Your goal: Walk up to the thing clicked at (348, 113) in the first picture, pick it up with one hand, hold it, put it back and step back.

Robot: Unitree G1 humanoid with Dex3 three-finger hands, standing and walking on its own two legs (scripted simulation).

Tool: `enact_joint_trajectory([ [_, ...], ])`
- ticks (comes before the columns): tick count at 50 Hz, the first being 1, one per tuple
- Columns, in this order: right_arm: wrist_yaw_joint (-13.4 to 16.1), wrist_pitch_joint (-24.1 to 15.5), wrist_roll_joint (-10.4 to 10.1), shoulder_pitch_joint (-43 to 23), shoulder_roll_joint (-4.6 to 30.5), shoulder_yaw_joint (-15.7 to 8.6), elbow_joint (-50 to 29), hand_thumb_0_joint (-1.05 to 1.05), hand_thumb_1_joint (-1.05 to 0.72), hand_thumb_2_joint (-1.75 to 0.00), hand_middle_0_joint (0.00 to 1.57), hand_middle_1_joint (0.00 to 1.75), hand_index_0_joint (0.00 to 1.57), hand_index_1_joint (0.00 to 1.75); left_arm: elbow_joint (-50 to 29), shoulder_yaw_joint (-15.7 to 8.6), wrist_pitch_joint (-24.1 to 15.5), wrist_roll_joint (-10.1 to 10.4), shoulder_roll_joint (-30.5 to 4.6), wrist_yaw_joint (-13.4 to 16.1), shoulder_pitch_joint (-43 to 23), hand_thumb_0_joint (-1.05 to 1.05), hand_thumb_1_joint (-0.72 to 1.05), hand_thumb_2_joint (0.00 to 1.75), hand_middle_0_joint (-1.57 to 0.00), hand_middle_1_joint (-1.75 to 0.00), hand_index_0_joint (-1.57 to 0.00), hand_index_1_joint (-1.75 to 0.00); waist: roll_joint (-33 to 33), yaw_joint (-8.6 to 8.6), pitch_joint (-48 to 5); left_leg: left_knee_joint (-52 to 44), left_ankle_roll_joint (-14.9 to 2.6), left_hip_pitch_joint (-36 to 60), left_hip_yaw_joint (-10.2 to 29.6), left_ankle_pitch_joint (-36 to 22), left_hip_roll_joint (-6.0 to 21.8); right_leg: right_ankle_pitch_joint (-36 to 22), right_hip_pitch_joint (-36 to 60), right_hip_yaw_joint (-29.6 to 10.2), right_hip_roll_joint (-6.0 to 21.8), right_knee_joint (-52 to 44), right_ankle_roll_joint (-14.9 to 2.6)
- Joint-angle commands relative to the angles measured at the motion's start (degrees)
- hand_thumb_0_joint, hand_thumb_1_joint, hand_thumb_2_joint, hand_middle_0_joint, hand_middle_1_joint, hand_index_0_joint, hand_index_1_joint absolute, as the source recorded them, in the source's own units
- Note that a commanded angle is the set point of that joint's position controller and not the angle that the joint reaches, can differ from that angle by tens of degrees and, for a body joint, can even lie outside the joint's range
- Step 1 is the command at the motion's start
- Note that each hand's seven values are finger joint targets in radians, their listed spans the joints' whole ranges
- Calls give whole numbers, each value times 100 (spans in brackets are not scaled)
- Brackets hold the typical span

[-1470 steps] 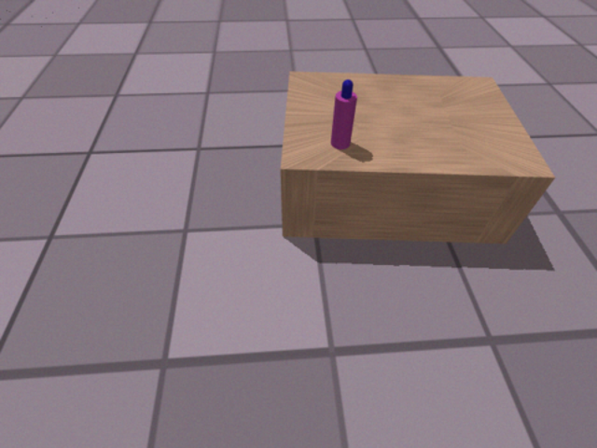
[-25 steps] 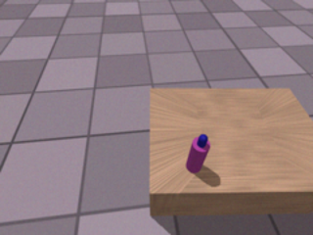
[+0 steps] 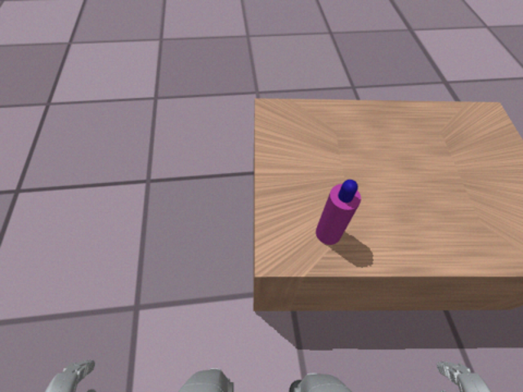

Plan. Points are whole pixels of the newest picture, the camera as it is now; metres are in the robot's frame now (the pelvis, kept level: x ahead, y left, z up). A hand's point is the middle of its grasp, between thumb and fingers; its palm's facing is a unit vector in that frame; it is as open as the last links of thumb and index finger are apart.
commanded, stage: step back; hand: right
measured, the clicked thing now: (338, 211) +0.52 -0.20 -0.25
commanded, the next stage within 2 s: none
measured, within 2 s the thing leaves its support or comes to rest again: neither
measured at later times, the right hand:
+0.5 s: hand out of the picture +0.01 -0.25 -0.15, palm faces +0.02 +0.92 -0.39, open 7.4 cm
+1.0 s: hand out of the picture -0.16 -0.25 -0.15, palm faces -0.09 +0.90 -0.42, open 7.4 cm
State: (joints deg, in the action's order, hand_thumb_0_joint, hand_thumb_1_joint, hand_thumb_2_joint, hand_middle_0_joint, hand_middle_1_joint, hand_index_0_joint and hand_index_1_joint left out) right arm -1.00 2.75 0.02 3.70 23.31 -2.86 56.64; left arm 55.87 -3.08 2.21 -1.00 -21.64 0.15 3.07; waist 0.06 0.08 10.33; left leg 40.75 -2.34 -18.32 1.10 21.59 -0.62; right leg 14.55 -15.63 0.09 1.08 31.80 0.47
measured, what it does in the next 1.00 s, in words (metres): walks backwards: right foot, then left foot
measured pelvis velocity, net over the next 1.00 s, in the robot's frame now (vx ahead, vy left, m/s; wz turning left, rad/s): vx -0.23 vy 0.02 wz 0.03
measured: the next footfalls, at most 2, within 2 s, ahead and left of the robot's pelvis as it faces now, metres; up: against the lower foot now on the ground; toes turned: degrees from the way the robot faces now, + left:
right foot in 0.52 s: -0.09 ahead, -0.10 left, +0.00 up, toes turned -2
left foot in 0.94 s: -0.20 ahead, +0.13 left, +0.00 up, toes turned +0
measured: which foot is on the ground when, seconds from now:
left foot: down 0.00-0.56, up 0.58-0.92, down 0.94-1.00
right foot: down 0.00-0.08, up 0.10-0.50, down 0.52-0.96, up 0.98-1.00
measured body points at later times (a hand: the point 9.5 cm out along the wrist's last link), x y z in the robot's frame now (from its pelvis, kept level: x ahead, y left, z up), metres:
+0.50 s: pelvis -0.09 +0.02 -0.01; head -0.02 +0.02 +0.43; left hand +0.03 +0.32 -0.14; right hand +0.00 -0.30 -0.12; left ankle -0.02 +0.12 -0.73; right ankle -0.13 -0.11 -0.72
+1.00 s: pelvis -0.23 +0.02 -0.01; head -0.17 +0.04 +0.43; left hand -0.09 +0.33 -0.13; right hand -0.15 -0.29 -0.12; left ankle -0.24 +0.13 -0.73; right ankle -0.15 -0.10 -0.72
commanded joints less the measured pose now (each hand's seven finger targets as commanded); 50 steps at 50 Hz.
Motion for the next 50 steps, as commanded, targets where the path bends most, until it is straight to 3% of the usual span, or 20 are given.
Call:
enact_joint_trajectory([
  [1, 37, -102, -23, 797, 956, -298, -322, 0, -90, -90, 20, 30, 20, 30, -790, -336, -64, -49, -1453, 57, -600, 0, 90, 90, -20, -30, -20, -30, 909, 273, -1317, -72, -131, 694, 134, -521, 75, -1952, -178, -954, 1246, -177, -1024],
  [3, 84, -194, 76, 687, 1469, -416, -468, 0, -90, -90, 20, 30, 20, 30, -894, -256, -3, 85, -1042, 81, -537, 0, 90, 90, -20, -30, -20, -30, -753, 281, -1217, -1760, -567, 537, 1689, -3428, 1338, -391, -438, -240, -322, 1642, -293],
  [4, 106, -239, 147, 722, 1726, -466, -529, 0, -90, -90, 20, 30, 20, 30, -909, -275, 38, 67, -916, 132, -361, 0, 90, 90, -20, -30, -20, -30, -1169, 244, -1257, -1938, -953, 1031, 2570, -4192, 1899, 1882, -1069, -629, -813, 2426, -232],
  [5, 139, -270, 170, 672, 1700, -456, -574, 0, -90, -90, 20, 30, 20, 30, -877, -268, 78, 43, -955, 175, -92, 0, 90, 90, -20, -30, -20, -30, -733, 138, -1281, -1708, -1238, 971, 2413, -4807, 2064, 2258, -1062, -986, -762, 3172, -204],
  [6, 172, -273, 163, 597, 1724, -451, -664, 0, -90, -90, 20, 30, 20, 30, -855, -247, 87, 42, -909, 206, -20, 0, 90, 90, -20, -30, -20, -30, -908, 158, -1307, -1776, -1086, 846, 2528, -4810, 2061, 2307, -1144, -1178, -804, 3412, -198],
  [10, 269, -286, 201, 10, 1270, -348, -943, 0, -90, -90, 20, 30, 20, 30, -708, -317, 124, 103, -1104, 173, 340, 0, 90, 90, -20, -30, -20, -30, -866, -206, -1168, -1557, -784, 923, 1179, -3836, 1256, 1318, -1234, -1237, -791, 3908, -132],
  [17, 326, -265, 123, 798, 1176, -357, -988, 0, -90, -90, 20, 30, 20, 30, -1077, -340, -13, 20, -1035, 135, 176, 0, 90, 90, -20, -30, -20, -30, -769, 296, -1470, -1170, -1148, 2217, 1227, -4400, 1486, 1458, -1302, -816, -519, 2408, 151],
  [23, 258, -190, 123, 384, 1397, -394, -1252, 0, -90, -90, 20, 30, 20, 30, -923, -397, -32, -4, -1016, 60, 828, 0, 90, 90, -20, -30, -20, -30, -985, 78, -1741, -1218, -1053, 1388, 1275, -3028, 1606, 1098, -144, -335, -197, 790, -72],
  [26, 236, -118, 21, 99, 1229, -334, -1264, 0, -90, -90, 20, 30, 20, 30, -710, -487, -84, -97, -1133, 32, 1313, 0, 90, 90, -20, -30, -20, -30, -465, -179, -1570, -755, -377, 35, 919, -1655, 1073, -207, 963, -653, 114, -821, -382],
  [27, 230, -135, -38, 94, 1021, -276, -1315, 0, -90, -90, 20, 30, 20, 30, -834, -582, -124, -158, -1516, 31, 1139, 0, 90, 90, -20, -30, -20, -30, 606, -122, -1320, 26, 17, -893, 604, -648, 250, -538, 1002, -2045, 929, -1010, -738],
  [28, 274, -125, -23, 163, 854, -224, -1303, 0, -90, -90, 20, 30, 20, 30, -1019, -645, -119, -76, -1783, 6, 759, 0, 90, 90, -20, -30, -20, -30, 1332, -129, -923, 1176, 258, -1218, 176, 1137, -613, -720, 421, -2669, 1720, -1392, -1364],
  [29, 314, -85, 30, 194, 1036, -318, -1238, 0, -90, -90, 20, 30, 20, 30, -1241, -646, -140, -139, -1973, 28, 470, 0, 90, 90, -20, -30, -20, -30, 1489, -246, -714, 2278, 315, -776, 582, 1458, -433, -869, -596, -3229, 2242, -1509, -1898],
  [33, 278, -106, -44, 841, 991, -247, -902, 0, -90, -90, 20, 30, 20, 30, -1457, -543, -156, -74, -1265, 93, -287, 0, 90, 90, -20, -30, -20, -30, 856, 288, -639, 2802, 234, -844, 897, 423, -755, -1902, -207, -1083, 939, -1078, -940],
  [40, 328, -212, 54, 704, 917, -184, -1122, 0, -90, -90, 20, 30, 20, 30, -1537, -527, -127, -107, -1202, 183, 661, 0, 90, 90, -20, -30, -20, -30, 920, -298, -1294, 1334, 399, -1080, 506, 966, -198, -2741, 1612, -1387, 1548, -507, -1403],
  [43, 289, -237, 76, 949, 894, -226, -1048, 0, -90, -90, 20, 30, 20, 30, -1607, -485, -64, -98, -1241, 171, 548, 0, 90, 90, -20, -30, -20, -30, 1037, -250, -1531, -1, 277, -417, 145, 659, -41, -2935, 1545, -1121, 1345, -109, -1220],
  [46, 249, -261, 111, 1462, 936, -299, -828, 0, -90, -90, 20, 30, 20, 30, -1703, -465, 22, -6, -1362, 102, 329, 0, 90, 90, -20, -30, -20, -30, 750, 85, -1615, -1563, 140, 635, -156, -1033, -75, -1999, 719, -867, 1058, 313, -841],
  [47, 250, -273, 169, 1369, 1154, -379, -876, 0, -90, -90, 20, 30, 20, 30, -1769, -406, 45, 0, -1172, 83, 330, 0, 90, 90, -20, -30, -20, -30, 212, 69, -1589, -1702, -74, 852, 637, -1407, 449, -1132, 144, -719, 738, 591, -562],
  [48, 234, -278, 220, 1234, 1660, -491, -965, 0, -90, -90, 20, 30, 20, 30, -1837, -363, 37, 31, -988, 74, 267, 0, 90, 90, -20, -30, -20, -30, -1027, 74, -1529, -1943, -623, 1062, 2271, -2161, 1647, 385, -860, -221, -81, 1590, -237],
  [49, 205, -255, 230, 962, 2039, -538, -1089, 0, -90, -90, 20, 30, 20, 30, -1863, -489, 42, 32, -1133, 142, -177, 0, 90, 90, -20, -30, -20, -30, -1350, 337, -1254, -2170, -1418, 199, 2901, -2703, 2323, 2230, -909, -480, -593, 2765, -96],
  [50, 251, -290, 245, 704, 2016, -547, -1130, 0, -90, -90, 20, 30, 20, 30, -1789, -519, 60, -35, -1193, 168, -232, 0, 90, 90, -20, -30, -20, -30, -1272, 314, -973, -2302, -1687, -359, 3221, -2590, 2566, 2322, -799, -1031, -518, 3704, -86],
])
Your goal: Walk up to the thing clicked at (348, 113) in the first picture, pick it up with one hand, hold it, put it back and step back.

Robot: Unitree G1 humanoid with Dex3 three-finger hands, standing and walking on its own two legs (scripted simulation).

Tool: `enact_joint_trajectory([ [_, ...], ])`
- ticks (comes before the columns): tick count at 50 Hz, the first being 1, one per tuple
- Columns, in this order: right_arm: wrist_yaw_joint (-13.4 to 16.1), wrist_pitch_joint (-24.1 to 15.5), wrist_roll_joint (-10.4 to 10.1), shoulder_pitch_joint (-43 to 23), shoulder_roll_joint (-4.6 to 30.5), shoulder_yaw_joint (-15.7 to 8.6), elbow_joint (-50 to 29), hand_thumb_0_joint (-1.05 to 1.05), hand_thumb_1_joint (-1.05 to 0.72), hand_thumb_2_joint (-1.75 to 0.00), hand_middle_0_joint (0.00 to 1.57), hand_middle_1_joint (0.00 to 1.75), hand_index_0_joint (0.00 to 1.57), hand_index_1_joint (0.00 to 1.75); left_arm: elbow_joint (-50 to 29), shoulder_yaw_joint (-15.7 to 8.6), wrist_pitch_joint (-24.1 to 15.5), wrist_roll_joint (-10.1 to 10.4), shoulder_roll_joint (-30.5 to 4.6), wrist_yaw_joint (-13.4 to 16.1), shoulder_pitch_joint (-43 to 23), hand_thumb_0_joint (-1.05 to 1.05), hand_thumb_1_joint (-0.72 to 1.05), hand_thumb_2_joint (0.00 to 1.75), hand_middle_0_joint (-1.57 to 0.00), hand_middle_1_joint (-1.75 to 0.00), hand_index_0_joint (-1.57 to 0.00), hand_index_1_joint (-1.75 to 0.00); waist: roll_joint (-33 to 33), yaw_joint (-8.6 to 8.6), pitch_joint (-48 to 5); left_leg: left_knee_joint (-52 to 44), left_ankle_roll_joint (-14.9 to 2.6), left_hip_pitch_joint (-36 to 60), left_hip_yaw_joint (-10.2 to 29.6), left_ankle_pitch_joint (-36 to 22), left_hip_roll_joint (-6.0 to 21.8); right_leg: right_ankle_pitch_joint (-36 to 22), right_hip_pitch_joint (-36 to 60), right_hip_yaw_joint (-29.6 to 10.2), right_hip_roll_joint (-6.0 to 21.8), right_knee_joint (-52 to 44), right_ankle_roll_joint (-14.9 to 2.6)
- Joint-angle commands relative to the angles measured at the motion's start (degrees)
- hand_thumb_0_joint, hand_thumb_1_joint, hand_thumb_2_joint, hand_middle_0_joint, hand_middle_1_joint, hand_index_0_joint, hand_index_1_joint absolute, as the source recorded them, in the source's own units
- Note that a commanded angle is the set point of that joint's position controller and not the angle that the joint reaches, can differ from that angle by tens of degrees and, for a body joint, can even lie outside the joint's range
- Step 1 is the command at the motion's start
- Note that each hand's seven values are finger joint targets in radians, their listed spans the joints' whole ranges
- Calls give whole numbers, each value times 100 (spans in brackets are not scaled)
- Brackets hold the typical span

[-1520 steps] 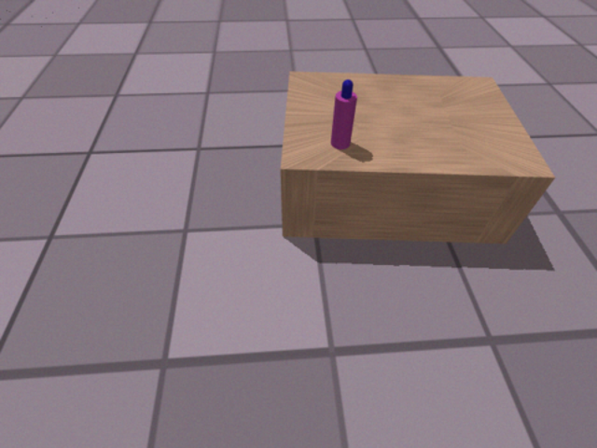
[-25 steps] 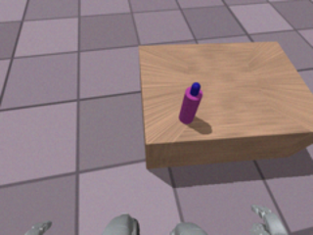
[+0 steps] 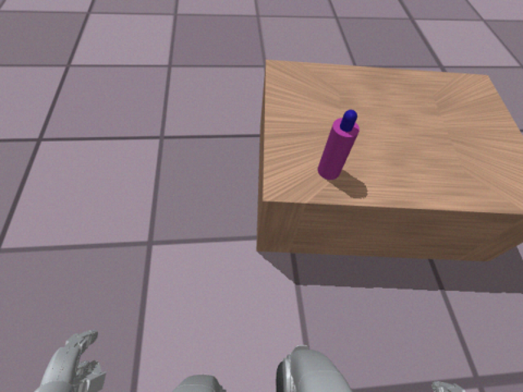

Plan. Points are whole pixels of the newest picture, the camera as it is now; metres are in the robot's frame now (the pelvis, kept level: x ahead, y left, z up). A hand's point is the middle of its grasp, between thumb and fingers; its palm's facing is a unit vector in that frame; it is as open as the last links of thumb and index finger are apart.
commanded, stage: step back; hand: right
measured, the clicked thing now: (339, 144) +0.75 -0.25 -0.23
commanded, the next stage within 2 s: none
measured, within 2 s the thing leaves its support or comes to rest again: neither
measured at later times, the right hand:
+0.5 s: hand out of the picture -0.05 -0.30 -0.14, palm faces +0.02 +0.93 -0.37, open 7.4 cm
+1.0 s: hand out of the picture -0.22 -0.30 -0.12, palm faces -0.03 +0.89 -0.45, open 7.4 cm
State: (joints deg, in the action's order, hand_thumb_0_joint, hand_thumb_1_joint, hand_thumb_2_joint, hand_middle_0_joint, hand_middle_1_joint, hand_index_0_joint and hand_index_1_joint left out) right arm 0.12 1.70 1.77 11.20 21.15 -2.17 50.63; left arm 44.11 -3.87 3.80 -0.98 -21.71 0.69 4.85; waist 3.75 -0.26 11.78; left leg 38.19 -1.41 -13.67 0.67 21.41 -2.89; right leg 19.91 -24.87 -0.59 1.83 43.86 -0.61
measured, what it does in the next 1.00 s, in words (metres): walks backwards: right foot, then left foot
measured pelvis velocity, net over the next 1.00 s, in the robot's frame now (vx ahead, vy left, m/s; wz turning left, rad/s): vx -0.33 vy -0.03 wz -0.06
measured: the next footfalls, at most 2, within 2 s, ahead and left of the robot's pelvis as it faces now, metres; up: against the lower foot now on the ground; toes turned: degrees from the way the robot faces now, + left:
right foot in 0.34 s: -0.11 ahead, -0.15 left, +0.00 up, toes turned -2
left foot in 0.70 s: -0.22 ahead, +0.10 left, +0.00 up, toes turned -1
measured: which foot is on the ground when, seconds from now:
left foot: down 0.00-0.38, up 0.40-0.68, down 0.70-1.00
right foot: up 0.00-0.32, down 0.34-0.72, up 0.74-1.00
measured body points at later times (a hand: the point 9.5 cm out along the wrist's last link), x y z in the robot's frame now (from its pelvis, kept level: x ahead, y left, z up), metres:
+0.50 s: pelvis -0.16 -0.03 +0.01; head -0.12 -0.05 +0.46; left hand -0.09 +0.29 -0.10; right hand -0.05 -0.35 -0.11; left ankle -0.11 +0.12 -0.65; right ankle -0.16 -0.15 -0.72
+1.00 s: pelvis -0.33 -0.03 +0.01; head -0.28 +0.00 +0.45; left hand -0.23 +0.28 -0.12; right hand -0.22 -0.35 -0.09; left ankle -0.26 +0.10 -0.72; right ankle -0.39 -0.17 -0.68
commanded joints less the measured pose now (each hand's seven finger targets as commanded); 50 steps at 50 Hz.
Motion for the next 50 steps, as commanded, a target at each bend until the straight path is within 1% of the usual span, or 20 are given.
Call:
enact_joint_trajectory([
  [1, 164, -197, 74, -274, 1995, -543, -548, 0, -90, -90, 20, 30, 20, 30, -466, -435, -87, -19, -1177, 102, -158, 0, 90, 90, -20, -30, -20, -30, -1312, 151, -1004, -1908, -1670, -795, 2562, -2743, 2540, 1498, 55, -1059, -671, 2880, -4],
  [4, 199, -203, 36, -672, 1382, -377, -664, 0, -90, -90, 20, 30, 20, 30, -183, -427, -80, 80, -1068, 55, 552, 0, 90, 90, -20, -30, -20, -30, -956, -264, -995, -1442, -995, -20, 1107, -3248, 1581, 800, -418, -1023, -869, 3066, -39],
  [10, 207, -142, -31, 4, 1400, -446, -640, 0, -90, -90, 20, 30, 20, 30, -239, -335, -192, -12, -914, 49, 457, 0, 90, 90, -20, -30, -20, -30, -1356, 233, -1473, -947, -1350, 1433, 1035, -3689, 1703, 1010, -396, -583, -547, 1228, 338],
  [15, 131, -9, -40, -386, 1645, -494, -851, 0, -90, -90, 20, 30, 20, 30, 107, -341, -255, -29, -972, -8, 1019, 0, 90, 90, -20, -30, -20, -30, -1596, 57, -1921, -762, -1031, 732, 986, -2628, 1607, 146, 1004, -33, -329, -1098, 120],
  [17, 108, 56, -115, -678, 1576, -467, -887, 0, -90, -90, 20, 30, 20, 30, 382, -376, -283, -92, -1073, -11, 1528, 0, 90, 90, -20, -30, -20, -30, -1400, -236, -1954, -495, -628, -87, 904, -1877, 1445, -699, 1724, -91, -185, -1928, -132],
  [18, 102, 60, -150, -710, 1316, -401, -959, 0, -90, -90, 20, 30, 20, 30, 324, -458, -304, -177, -1417, -16, 1439, 0, 90, 90, -20, -30, -20, -30, -428, -181, -1693, 172, -286, -1062, 715, -921, 893, -483, 1777, -1379, 504, -2077, -360],
  [19, 131, 47, -166, -756, 1048, -319, -1071, 0, -90, -90, 20, 30, 20, 30, 125, -592, -290, -145, -1916, -45, 1129, 0, 90, 90, -20, -30, -20, -30, 941, -215, -1231, 1116, 72, -1884, 279, 798, -184, -223, 1304, -2624, 1420, -2552, -922],
  [20, 227, 71, -120, -853, 1257, -424, -1013, 0, -90, -90, 20, 30, 20, 30, -80, -649, -283, -215, -2339, -23, 608, 0, 90, 90, -20, -30, -20, -30, 1435, -408, -959, 2438, 197, -1478, 668, 1454, -119, -354, 62, -3359, 2290, -2866, -1726],
  [21, 211, 70, -141, -686, 1442, -485, -867, 0, -90, -90, 20, 30, 20, 30, -172, -593, -302, -161, -2083, 11, 284, 0, 90, 90, -20, -30, -20, -30, 1143, -169, -637, 2910, 162, -1103, 976, 1207, 36, -375, -646, -3160, 2232, -2944, -1646],
  [24, 163, 39, -193, -123, 1196, -369, -540, 0, -90, -90, 20, 30, 20, 30, -268, -446, -303, -139, -1357, 56, -215, 0, 90, 90, -20, -30, -20, -30, 396, 208, -852, 3148, 138, -1297, 880, 438, -479, -1977, 312, -946, 906, -2010, -884],
  [26, 201, 0, -147, -52, 1178, -333, -525, 0, -90, -90, 20, 30, 20, 30, -314, -478, -288, -171, -1359, 52, 54, 0, 90, 90, -20, -30, -20, -30, 497, 2, -921, 3059, 250, -1252, 690, 504, -433, -1744, 532, -946, 862, -1975, -955],
  [31, 204, -132, -62, -17, 996, -263, -609, 0, -90, -90, 20, 30, 20, 30, -322, -448, -190, -169, -1311, 146, 497, 0, 90, 90, -20, -30, -20, -30, 906, -239, -1438, 381, 228, -1328, 247, 887, 189, -3017, 2369, -1147, 1270, -1323, -1071],
  [34, 183, -177, -18, 539, 1081, -368, -298, 0, -90, -90, 20, 30, 20, 30, -412, -354, -55, -48, -1296, 92, 273, 0, 90, 90, -20, -30, -20, -30, 486, -14, -1731, -1706, 102, -70, -78, -1085, 81, -2683, 1826, -769, 925, -469, -684],
  [35, 192, -170, 52, 481, 1342, -462, -307, 0, -90, -90, 20, 30, 20, 30, -453, -273, -24, -38, -1092, 66, 388, 0, 90, 90, -20, -30, -20, -30, -56, -88, -1703, -1742, -86, 522, 799, -1619, 658, -1748, 868, -675, 620, -106, -411],
  [36, 183, -143, 99, 289, 1898, -564, -387, 0, -90, -90, 20, 30, 20, 30, -481, -214, -27, 19, -877, 52, 500, 0, 90, 90, -20, -30, -20, -30, -1439, -150, -1624, -1802, -660, 897, 2473, -2628, 1935, 309, -373, -46, -314, 974, -78],
  [37, 139, -123, 72, 84, 2360, -598, -561, 0, -90, -90, 20, 30, 20, 30, -548, -317, -17, 2, -1114, 133, 70, 0, 90, 90, -20, -30, -20, -30, -1609, 158, -1519, -1821, -1517, -133, 3004, -2853, 2652, 1812, -162, -469, -517, 1852, 27],
  [38, 179, -156, 81, -153, 2295, -603, -586, 0, -90, -90, 20, 30, 20, 30, -481, -376, -6, -42, -1300, 155, -165, 0, 90, 90, -20, -30, -20, -30, -1585, 200, -1193, -2014, -1722, -949, 3304, -2548, 2843, 1808, 157, -913, -399, 2559, 23],
  [41, 227, -181, 105, -677, 1506, -372, -663, 0, -90, -90, 20, 30, 20, 30, -152, -341, 10, 74, -1151, 69, 468, 0, 90, 90, -20, -30, -20, -30, -939, -318, -1171, -1402, -1015, -165, 1132, -3376, 1579, 884, -340, -1145, -759, 3129, -34],
  [45, 189, -165, 19, -197, 1324, -382, -559, 0, -90, -90, 20, 30, 20, 30, -133, -321, -97, -25, -1013, 42, 457, 0, 90, 90, -20, -30, -20, -30, -1287, -21, -1245, -1196, -1112, 745, 1114, -3089, 1589, 918, -388, -751, -541, 1980, 216],
  [50, 110, -79, 71, -206, 1585, -455, -546, 0, -90, -90, 20, 30, 20, 30, 204, -250, -367, -40, -1030, -26, 700, 0, 90, 90, -20, -30, -20, -30, -1616, 138, -1772, -995, -1043, 830, 971, -1113, 1561, 795, 777, -87, -247, -1134, 108],
])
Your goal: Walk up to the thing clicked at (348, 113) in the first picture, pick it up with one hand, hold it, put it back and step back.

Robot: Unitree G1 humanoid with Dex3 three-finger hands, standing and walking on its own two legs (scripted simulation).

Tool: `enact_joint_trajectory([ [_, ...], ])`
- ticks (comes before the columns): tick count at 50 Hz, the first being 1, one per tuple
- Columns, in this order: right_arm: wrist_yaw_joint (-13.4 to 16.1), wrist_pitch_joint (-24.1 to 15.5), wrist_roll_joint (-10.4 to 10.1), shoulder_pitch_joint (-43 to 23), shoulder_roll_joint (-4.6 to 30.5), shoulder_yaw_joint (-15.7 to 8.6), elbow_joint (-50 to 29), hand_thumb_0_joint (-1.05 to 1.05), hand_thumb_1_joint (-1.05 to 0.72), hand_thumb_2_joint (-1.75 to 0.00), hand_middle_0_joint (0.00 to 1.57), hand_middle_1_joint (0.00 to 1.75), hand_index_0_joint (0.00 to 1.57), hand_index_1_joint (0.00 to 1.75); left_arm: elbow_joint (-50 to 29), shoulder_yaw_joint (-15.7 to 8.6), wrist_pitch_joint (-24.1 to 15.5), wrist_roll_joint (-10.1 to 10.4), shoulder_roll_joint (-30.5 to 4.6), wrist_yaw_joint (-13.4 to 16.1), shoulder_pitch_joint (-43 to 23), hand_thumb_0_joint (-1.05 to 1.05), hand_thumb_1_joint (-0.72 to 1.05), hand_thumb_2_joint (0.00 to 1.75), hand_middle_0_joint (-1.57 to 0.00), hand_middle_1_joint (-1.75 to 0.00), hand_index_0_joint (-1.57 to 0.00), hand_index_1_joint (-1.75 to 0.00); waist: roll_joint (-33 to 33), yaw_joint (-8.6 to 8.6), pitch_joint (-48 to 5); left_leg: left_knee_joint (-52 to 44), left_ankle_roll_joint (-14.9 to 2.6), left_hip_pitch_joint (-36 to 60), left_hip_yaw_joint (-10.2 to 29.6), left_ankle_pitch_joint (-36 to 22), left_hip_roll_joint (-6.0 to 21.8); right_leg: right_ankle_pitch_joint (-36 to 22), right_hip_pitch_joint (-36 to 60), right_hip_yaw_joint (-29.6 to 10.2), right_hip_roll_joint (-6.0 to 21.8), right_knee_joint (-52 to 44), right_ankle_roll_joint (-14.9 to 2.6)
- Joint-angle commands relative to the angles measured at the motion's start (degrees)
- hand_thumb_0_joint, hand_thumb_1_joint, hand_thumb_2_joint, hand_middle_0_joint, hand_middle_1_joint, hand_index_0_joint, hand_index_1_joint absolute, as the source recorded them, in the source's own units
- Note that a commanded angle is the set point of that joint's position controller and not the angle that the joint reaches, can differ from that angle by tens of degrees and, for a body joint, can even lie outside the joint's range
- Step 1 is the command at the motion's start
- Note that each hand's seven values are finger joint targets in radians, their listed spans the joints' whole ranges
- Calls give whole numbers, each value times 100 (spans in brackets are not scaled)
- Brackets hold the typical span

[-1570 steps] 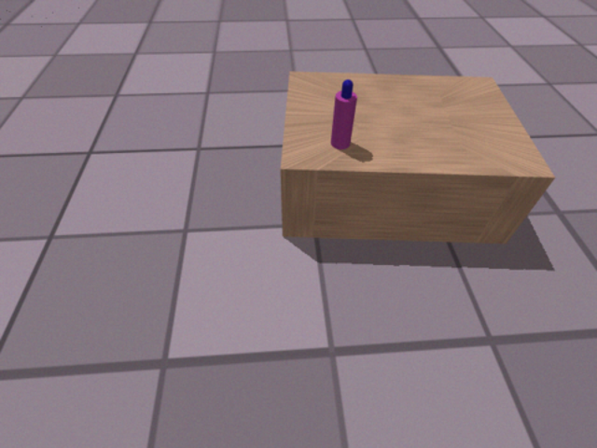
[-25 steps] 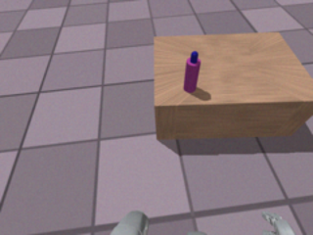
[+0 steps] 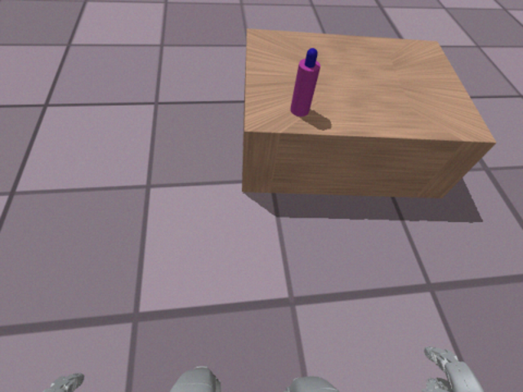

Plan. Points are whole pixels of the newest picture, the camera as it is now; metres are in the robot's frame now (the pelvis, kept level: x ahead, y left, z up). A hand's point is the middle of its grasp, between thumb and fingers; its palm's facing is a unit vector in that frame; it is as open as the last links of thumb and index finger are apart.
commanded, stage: step back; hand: right
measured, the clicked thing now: (305, 82) +1.09 -0.16 -0.24
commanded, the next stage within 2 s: stand in 1.18 s
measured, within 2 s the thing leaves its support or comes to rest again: neither
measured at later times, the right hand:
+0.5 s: hand out of the picture -0.01 -0.26 -0.14, palm faces -0.08 +0.93 -0.35, open 7.4 cm
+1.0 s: hand out of the picture +0.09 -0.26 -0.15, palm faces -0.13 +0.92 -0.38, open 7.4 cm
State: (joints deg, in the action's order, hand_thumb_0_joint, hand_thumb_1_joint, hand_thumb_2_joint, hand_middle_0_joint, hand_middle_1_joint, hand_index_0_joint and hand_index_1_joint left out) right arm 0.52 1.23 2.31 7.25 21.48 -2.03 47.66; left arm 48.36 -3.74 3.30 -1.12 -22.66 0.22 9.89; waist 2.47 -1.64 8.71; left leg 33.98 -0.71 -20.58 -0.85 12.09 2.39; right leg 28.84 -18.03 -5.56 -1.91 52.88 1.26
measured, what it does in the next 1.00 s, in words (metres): steps on the spot: right foot, then left foot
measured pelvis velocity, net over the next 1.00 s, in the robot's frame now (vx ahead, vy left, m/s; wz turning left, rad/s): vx -0.01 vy -0.01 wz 0.08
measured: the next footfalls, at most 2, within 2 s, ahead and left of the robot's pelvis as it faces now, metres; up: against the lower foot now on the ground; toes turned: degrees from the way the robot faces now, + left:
right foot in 0.06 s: -0.02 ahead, -0.14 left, +0.00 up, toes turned +1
left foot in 0.34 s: -0.03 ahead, +0.11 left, +0.00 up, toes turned +0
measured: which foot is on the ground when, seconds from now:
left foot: down 0.00-0.10, up 0.12-0.32, down 0.34-0.66, up 0.68-0.90, down 0.92-1.00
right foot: up 0.00-0.04, down 0.06-0.38, up 0.40-0.62, down 0.64-1.00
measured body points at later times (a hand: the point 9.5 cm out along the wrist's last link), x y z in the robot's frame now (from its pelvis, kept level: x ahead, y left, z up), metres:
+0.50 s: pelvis -0.06 -0.01 +0.01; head -0.04 +0.00 +0.46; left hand +0.00 +0.32 -0.11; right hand -0.01 -0.31 -0.12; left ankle -0.07 +0.11 -0.73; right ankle -0.06 -0.14 -0.69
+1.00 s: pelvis -0.01 -0.01 +0.00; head +0.01 +0.00 +0.45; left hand +0.04 +0.31 -0.13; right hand +0.09 -0.31 -0.12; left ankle +0.01 +0.12 -0.73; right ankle +0.00 -0.14 -0.73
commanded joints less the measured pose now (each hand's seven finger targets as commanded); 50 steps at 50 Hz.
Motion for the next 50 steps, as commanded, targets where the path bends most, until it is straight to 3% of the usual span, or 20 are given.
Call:
enact_joint_trajectory([
  [1, 50, 23, 4, 84, 1615, -481, -246, 0, -90, -90, 20, 30, 20, 30, -10, -266, -355, -44, -873, 27, 459, 0, 90, 90, -20, -30, -20, -30, -1437, 127, -1454, -431, -1015, 1089, 949, 14, 954, -669, 606, 614, 64, -2808, -173],
  [3, 18, 73, -48, 115, 1219, -366, -249, 0, -90, -90, 20, 30, 20, 30, 289, -412, -417, -149, -1224, 46, 731, 0, 90, 90, -20, -30, -20, -30, -557, 45, -1270, 496, -525, -227, 586, 724, 458, -860, 1454, -314, 346, -3198, -443],
  [4, 12, 43, -91, 79, 887, -235, -392, 0, -90, -90, 20, 30, 20, 30, 190, -503, -451, -201, -1610, 52, 721, 0, 90, 90, -20, -30, -20, -30, 721, -3, -1021, 1173, -122, -1360, 383, 1735, -254, 11, 1347, -2095, 1422, -3530, -761],
  [5, 78, 48, -72, -304, 1135, -348, -423, 0, -90, -90, 20, 30, 20, 30, -29, -565, -420, -183, -2021, 57, 196, 0, 90, 90, -20, -30, -20, -30, 683, -228, -664, 1707, 97, -743, 935, 2061, -262, 1303, -427, -2753, 2376, -3918, -1514],
  [6, 68, 42, -77, -263, 1409, -478, -247, 0, -90, -90, 20, 30, 20, 30, -133, -537, -418, -203, -2055, 66, -387, 0, 90, 90, -20, -30, -20, -30, 849, -41, -157, 2255, 117, -109, 1047, 1772, -76, 1955, -1579, -2906, 2512, -4153, -1648],
  [9, -12, -38, -160, 72, 1177, -374, 65, 0, -90, -90, 20, 30, 20, 30, -120, -378, -500, -150, -1305, 76, -615, 0, 90, 90, -20, -30, -20, -30, 363, 195, -62, 2192, 107, -369, 821, 1065, -523, -48, -640, -882, 1365, -3512, -1106],
  [13, -81, -179, -87, 48, 1123, -299, 88, 0, -90, -90, 20, 30, 20, 30, 39, -446, -528, -216, -1474, -4, -55, 0, 90, 90, -20, -30, -20, -30, 923, -157, -203, 816, 184, -541, 427, 1497, -331, 1036, 275, -1045, 1353, -3580, -1054],
  [17, -33, -397, -35, 630, 1059, -387, 403, 0, -90, -90, 20, 30, 20, 30, 46, -323, -391, -125, -1271, -57, 27, 0, 90, 90, -20, -30, -20, -30, 521, 89, -756, -1541, 51, 1036, 123, 738, -443, -911, 465, -420, 1204, -2280, -856],
  [19, 15, -495, 37, 827, 1640, -557, 456, 0, -90, -90, 20, 30, 20, 30, -47, -120, -407, 4, -574, -68, 50, 0, 90, 90, -20, -30, -20, -30, -1261, 141, -1129, -1912, -661, 2322, 3027, 718, 1263, -576, -1262, 596, 199, -438, -291],
  [21, -18, -449, -23, 748, 2081, -668, 442, 0, -90, -90, 20, 30, 20, 30, -7, -323, -444, -31, -1325, -14, -505, 0, 90, 90, -20, -30, -20, -30, -945, 289, -427, -2035, -1606, 926, 3603, 1763, 1869, 345, -1037, 183, 550, 38, -327],
  [23, -32, -453, 23, 552, 1632, -528, 359, 0, -90, -90, 20, 30, 20, 30, 32, -289, -487, -1, -1137, -70, -240, 0, 90, 90, -20, -30, -20, -30, -918, 111, -380, -1729, -1215, 1407, 2383, 885, 1209, 209, -1209, 274, 554, -397, -344],
  [27, -54, -430, -19, 656, 1604, -528, 395, 0, -90, -90, 20, 30, 20, 30, 154, -280, -521, 5, -984, -125, -209, 0, 90, 90, -20, -30, -20, -30, -1275, 269, -523, -1523, -963, 948, 1815, 344, 913, -410, -317, 747, 283, -1321, -258],
  [30, -67, -288, -112, 299, 1311, -402, 275, 0, -90, -90, 20, 30, 20, 30, 422, -276, -610, -20, -860, -43, 287, 0, 90, 90, -20, -30, -20, -30, -1068, -93, -841, -571, -644, 239, 1057, 57, 528, -1408, 1088, 1038, 14, -2718, -287],
  [31, -52, -259, -154, 281, 982, -285, 230, 0, -90, -90, 20, 30, 20, 30, 559, -320, -640, -33, -976, 9, 565, 0, 90, 90, -20, -30, -20, -30, -743, -254, -980, -48, -440, -290, 933, 209, 322, -1629, 1820, 685, 189, -2870, -280],
  [33, 36, -236, -147, 453, 589, -137, 121, 0, -90, -90, 20, 30, 20, 30, 432, -479, -677, -140, -1641, 76, 531, 0, 90, 90, -20, -30, -20, -30, 671, -234, -952, 1571, -13, -1379, 721, 2052, -708, -358, 1894, -2108, 2168, -3915, -930],
  [35, 75, -184, -104, 686, 1221, -354, 392, 0, -90, -90, 20, 30, 20, 30, 200, -456, -653, -127, -1719, 40, -301, 0, 90, 90, -20, -30, -20, -30, 287, -2, -457, 2048, 22, -628, 829, 2070, -131, 720, 359, -2319, 2593, -4065, -1567],
  [38, 23, -237, -125, 778, 1083, -284, 624, 0, -90, -90, 20, 30, 20, 30, 225, -324, -715, -45, -1330, 43, -406, 0, 90, 90, -20, -30, -20, -30, 260, 89, -452, 1595, 34, -470, 866, 1504, -117, -1360, 546, -871, 1798, -3554, -1140],
  [44, 13, -295, -89, 888, 883, -259, 825, 0, -90, -90, 20, 30, 20, 30, 299, -243, -619, 36, -1310, 36, -676, 0, 90, 90, -20, -30, -20, -30, 635, 262, -876, -480, 47, 792, -102, 304, -236, -3623, 462, 117, 1523, -2439, -876],
  [47, 68, -322, -32, 537, 1264, -348, 781, 0, -90, -90, 20, 30, 20, 30, 284, -93, -507, 113, -971, 39, -480, 0, 90, 90, -20, -30, -20, -30, -337, 120, -1064, -833, -291, 1238, 1010, -1532, 554, -2546, 15, 425, 893, -1795, -352],
  [50, 38, -295, -81, -241, 1487, -299, 736, 0, -90, -90, 20, 30, 20, 30, 588, -89, -439, 127, -971, 63, -402, 0, 90, 90, -20, -30, -20, -30, -850, -58, -979, -1139, -805, 113, 1579, -656, 1144, -721, 964, 619, 420, -1999, -270],
])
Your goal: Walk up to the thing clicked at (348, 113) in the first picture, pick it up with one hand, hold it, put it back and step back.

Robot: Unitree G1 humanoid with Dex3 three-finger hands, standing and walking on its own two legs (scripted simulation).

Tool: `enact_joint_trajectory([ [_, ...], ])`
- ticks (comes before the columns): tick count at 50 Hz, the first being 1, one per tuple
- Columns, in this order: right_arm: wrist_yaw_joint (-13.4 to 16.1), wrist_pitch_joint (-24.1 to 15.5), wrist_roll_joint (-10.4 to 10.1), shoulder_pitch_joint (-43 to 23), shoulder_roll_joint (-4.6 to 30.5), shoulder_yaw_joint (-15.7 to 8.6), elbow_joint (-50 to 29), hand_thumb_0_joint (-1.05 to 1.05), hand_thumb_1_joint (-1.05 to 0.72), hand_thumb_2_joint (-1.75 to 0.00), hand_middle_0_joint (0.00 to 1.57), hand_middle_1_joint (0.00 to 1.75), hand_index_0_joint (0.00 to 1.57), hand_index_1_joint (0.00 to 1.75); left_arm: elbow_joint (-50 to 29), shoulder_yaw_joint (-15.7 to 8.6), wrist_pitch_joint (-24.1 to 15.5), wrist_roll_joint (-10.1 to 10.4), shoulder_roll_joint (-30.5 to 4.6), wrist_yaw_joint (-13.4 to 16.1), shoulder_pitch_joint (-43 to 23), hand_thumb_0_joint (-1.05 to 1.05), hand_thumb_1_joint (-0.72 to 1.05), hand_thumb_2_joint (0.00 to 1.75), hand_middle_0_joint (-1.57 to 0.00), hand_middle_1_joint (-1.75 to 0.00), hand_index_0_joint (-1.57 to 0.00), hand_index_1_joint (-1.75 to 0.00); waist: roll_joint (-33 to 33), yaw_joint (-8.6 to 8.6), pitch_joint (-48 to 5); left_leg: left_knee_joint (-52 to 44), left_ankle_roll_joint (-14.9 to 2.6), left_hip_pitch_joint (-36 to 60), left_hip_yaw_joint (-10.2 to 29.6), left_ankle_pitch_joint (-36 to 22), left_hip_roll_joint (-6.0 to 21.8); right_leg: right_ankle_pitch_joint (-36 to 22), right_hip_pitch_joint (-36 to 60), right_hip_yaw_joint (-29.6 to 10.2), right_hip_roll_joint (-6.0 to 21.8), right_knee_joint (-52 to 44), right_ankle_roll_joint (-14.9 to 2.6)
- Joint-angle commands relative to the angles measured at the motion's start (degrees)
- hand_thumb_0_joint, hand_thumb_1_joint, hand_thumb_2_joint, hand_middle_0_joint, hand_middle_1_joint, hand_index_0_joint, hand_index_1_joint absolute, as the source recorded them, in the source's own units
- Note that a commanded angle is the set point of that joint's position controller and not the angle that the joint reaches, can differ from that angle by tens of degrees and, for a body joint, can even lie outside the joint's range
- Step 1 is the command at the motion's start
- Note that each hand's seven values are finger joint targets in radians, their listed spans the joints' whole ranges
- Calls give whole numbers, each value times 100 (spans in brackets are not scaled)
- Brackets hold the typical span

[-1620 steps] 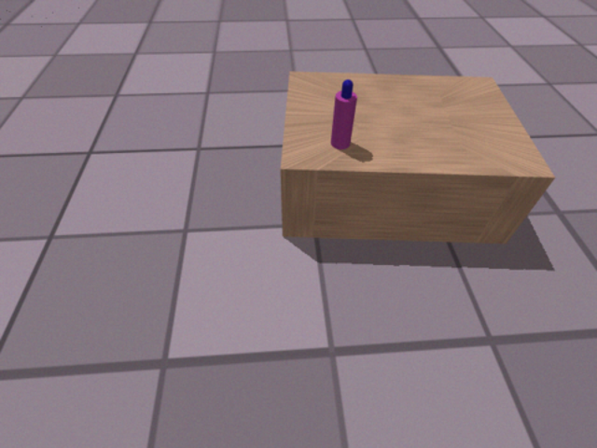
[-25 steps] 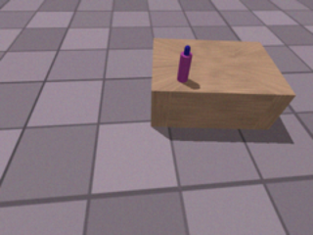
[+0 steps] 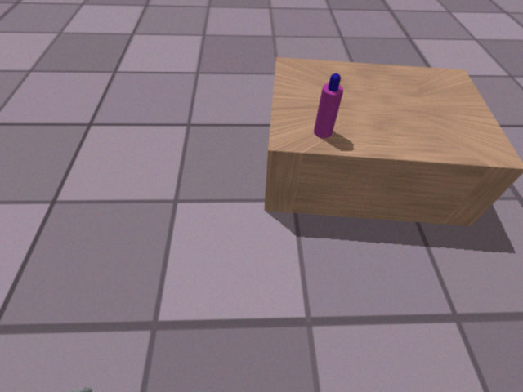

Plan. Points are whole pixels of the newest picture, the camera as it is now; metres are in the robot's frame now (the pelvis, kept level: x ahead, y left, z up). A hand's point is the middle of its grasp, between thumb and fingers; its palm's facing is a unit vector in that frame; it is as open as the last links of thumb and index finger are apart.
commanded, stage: step back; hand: right
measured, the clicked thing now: (329, 105) +1.09 -0.23 -0.24
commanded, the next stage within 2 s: stand in 0.18 s
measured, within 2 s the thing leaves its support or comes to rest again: neither
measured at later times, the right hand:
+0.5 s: hand out of the picture +0.12 -0.24 -0.13, palm faces -0.02 +0.95 -0.32, open 7.4 cm
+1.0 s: hand out of the picture +0.06 -0.26 -0.14, palm faces -0.01 +0.95 -0.32, open 7.4 cm
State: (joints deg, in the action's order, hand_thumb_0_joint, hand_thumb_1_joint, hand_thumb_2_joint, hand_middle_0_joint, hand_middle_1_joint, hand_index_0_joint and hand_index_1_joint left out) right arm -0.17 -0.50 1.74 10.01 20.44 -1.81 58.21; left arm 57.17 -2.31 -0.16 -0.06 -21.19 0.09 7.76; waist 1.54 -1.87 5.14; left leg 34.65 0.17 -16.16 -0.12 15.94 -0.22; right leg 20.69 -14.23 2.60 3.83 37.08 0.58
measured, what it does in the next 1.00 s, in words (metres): stands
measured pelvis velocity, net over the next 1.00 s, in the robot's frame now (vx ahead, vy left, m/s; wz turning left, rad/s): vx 0.01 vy -0.01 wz -0.02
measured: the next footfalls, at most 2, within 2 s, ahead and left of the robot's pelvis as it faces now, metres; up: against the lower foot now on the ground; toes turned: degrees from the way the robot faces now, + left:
none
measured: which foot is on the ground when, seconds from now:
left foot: down 0.00-1.00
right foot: down 0.00-1.00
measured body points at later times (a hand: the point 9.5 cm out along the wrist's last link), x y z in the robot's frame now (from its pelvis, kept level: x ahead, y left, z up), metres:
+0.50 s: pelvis +0.01 +0.00 +0.02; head +0.02 +0.00 +0.47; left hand +0.09 +0.30 -0.11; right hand +0.12 -0.29 -0.10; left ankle +0.03 +0.13 -0.73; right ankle +0.00 -0.13 -0.73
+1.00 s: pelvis +0.01 -0.01 +0.02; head +0.02 -0.01 +0.47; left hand +0.09 +0.29 -0.11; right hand +0.06 -0.31 -0.12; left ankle +0.03 +0.13 -0.73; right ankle +0.00 -0.13 -0.73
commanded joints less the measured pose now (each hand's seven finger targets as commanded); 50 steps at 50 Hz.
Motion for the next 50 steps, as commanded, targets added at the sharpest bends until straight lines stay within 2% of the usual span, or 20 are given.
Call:
enact_joint_trajectory([
  [1, 103, -123, -45, -560, 1423, -250, -291, 0, -90, -90, 20, 30, 20, 30, -250, -225, -133, 1, -1095, 68, -167, 0, 90, 90, -20, -30, -20, -30, -701, -87, -764, -1064, -680, -164, 1206, -1376, 1207, -370, 717, -287, -18, -675, -244],
  [3, 121, -130, -67, -646, 1284, -218, -281, 0, -90, -90, 20, 30, 20, 30, -165, -235, -193, -13, -1248, 60, -120, 0, 90, 90, -20, -30, -20, -30, -631, -6, -938, -793, -377, 96, 780, -1727, 822, -1516, 718, -456, 198, -839, -280],
  [4, 119, -127, -89, -645, 1229, -204, -235, 0, -90, -90, 20, 30, 20, 30, -119, -235, -194, 2, -1289, 57, -135, 0, 90, 90, -20, -30, -20, -30, -633, 24, -965, -793, -307, 220, 689, -1667, 753, -1710, 687, -535, 277, -848, -309],
  [8, 105, -106, -95, -785, 1184, -187, -54, 0, -90, -90, 20, 30, 20, 30, -8, -180, -190, 5, -1233, 74, -326, 0, 90, 90, -20, -30, -20, -30, -498, 68, -1004, -890, -315, 519, 665, -2088, 805, -1942, 713, -463, 284, -1051, -250],
  [9, 76, -158, -139, -676, 1195, -140, -34, 0, -90, -90, 20, 30, 20, 30, 146, -33, -188, 25, -975, 40, -253, 0, 90, 90, -20, -30, -20, -30, -523, 152, -1125, -1054, -280, 871, 732, -2176, 832, -2058, 739, -527, 306, -1262, -234],
  [13, 57, -177, -148, -770, 1153, -129, 83, 0, -90, -90, 20, 30, 20, 30, 269, -11, -209, -2, -1098, 39, -441, 0, 90, 90, -20, -30, -20, -30, -249, 210, -992, -1213, -219, 1086, 623, -2377, 818, -2277, 828, -501, 354, -1519, -180],
  [15, 48, -171, -153, -849, 1111, -115, 117, 0, -90, -90, 20, 30, 20, 30, 322, 7, -214, -14, -1118, 34, -467, 0, 90, 90, -20, -30, -20, -30, -171, 204, -873, -1361, -184, 1155, 589, -2269, 808, -2202, 785, -510, 369, -1676, -170],
  [19, 23, -155, -137, -992, 1121, -124, 188, 0, -90, -90, 20, 30, 20, 30, 418, 28, -210, -29, -1101, 19, -493, 0, 90, 90, -20, -30, -20, -30, -198, 183, -641, -1684, -125, 1012, 575, -1575, 776, -1551, 740, -538, 362, -1999, -142],
  [21, 10, -160, -140, -1025, 1111, -121, 215, 0, -90, -90, 20, 30, 20, 30, 464, 26, -218, -26, -1113, 15, -499, 0, 90, 90, -20, -30, -20, -30, -211, 181, -663, -1756, -109, 1045, 553, -1560, 780, -1543, 819, -571, 387, -2039, -145],
  [23, 6, -159, -143, -1015, 1100, -109, 245, 0, -90, -90, 20, 30, 20, 30, 484, 24, -226, -36, -1117, 11, -462, 0, 90, 90, -20, -30, -20, -30, -256, 174, -613, -1845, -90, 984, 517, -1223, 746, -1369, 787, -595, 396, -2158, -126],
  [26, -4, -178, -137, -1016, 1081, -99, 271, 0, -90, -90, 20, 30, 20, 30, 482, 12, -261, -45, -1164, 15, -505, 0, 90, 90, -20, -30, -20, -30, -155, 176, -807, -1821, -97, 1127, 498, -1533, 774, -1728, 914, -610, 458, -2146, -129],
  [29, -7, -164, -125, -1003, 1054, -82, 309, 0, -90, -90, 20, 30, 20, 30, 493, 18, -254, -51, -1150, 24, -540, 0, 90, 90, -20, -30, -20, -30, -156, 181, -647, -1897, -60, 999, 503, -1281, 761, -1412, 827, -599, 428, -2235, -116],
  [30, -12, -150, -128, -967, 1085, -82, 344, 0, -90, -90, 20, 30, 20, 30, 502, 21, -255, -49, -1140, 23, -520, 0, 90, 90, -20, -30, -20, -30, -131, 183, -580, -1909, -60, 932, 486, -992, 728, -1186, 775, -646, 437, -2336, -108],
  [34, -10, -149, -127, -933, 1099, -91, 365, 0, -90, -90, 20, 30, 20, 30, 498, 21, -260, -60, -1144, 27, -498, 0, 90, 90, -20, -30, -20, -30, -113, 191, -761, -1868, -70, 1048, 481, -1232, 769, -1459, 873, -622, 456, -2268, -124],
  [36, -3, -153, -124, -837, 1092, -70, 415, 0, -90, -90, 20, 30, 20, 30, 508, 17, -243, -37, -1170, 17, -471, 0, 90, 90, -20, -30, -20, -30, -136, 189, -638, -1934, -48, 987, 482, -1112, 756, -1327, 787, -651, 449, -2292, -140],
  [38, -10, -135, -115, -826, 1107, -68, 430, 0, -90, -90, 20, 30, 20, 30, 510, 30, -224, -47, -1129, 19, -434, 0, 90, 90, -20, -30, -20, -30, -181, 186, -486, -1962, -30, 848, 486, -736, 717, -825, 644, -634, 399, -2382, -122],
  [41, -14, -118, -112, -768, 1081, -71, 436, 0, -90, -90, 20, 30, 20, 30, 492, 17, -217, -54, -1181, 24, -453, 0, 90, 90, -20, -30, -20, -30, -32, 197, -482, -1936, -42, 801, 493, -767, 719, -705, 619, -666, 413, -2419, -139],
  [43, -13, -118, -105, -618, 1107, -61, 468, 0, -90, -90, 20, 30, 20, 30, 492, 4, -197, -47, -1209, 7, -455, 0, 90, 90, -20, -30, -20, -30, -130, 228, -422, -1996, -33, 765, 495, -498, 696, -458, 517, -686, 389, -2416, -149],
  [44, -11, -124, -102, -657, 1122, -69, 459, 0, -90, -90, 20, 30, 20, 30, 483, 8, -191, -49, -1198, 5, -407, 0, 90, 90, -20, -30, -20, -30, -114, 198, -440, -1967, -35, 859, 512, -589, 719, -499, 470, -692, 393, -2401, -166],
  [50, 23, -171, -112, -590, 1133, -49, 453, 0, -90, -90, 20, 30, 20, 30, 467, 11, -223, -26, -1168, 9, -351, 0, 90, 90, -20, -30, -20, -30, -156, 198, -839, -1834, -60, 1078, 469, -1637, 818, -1810, 872, -650, 430, -2139, -171],
])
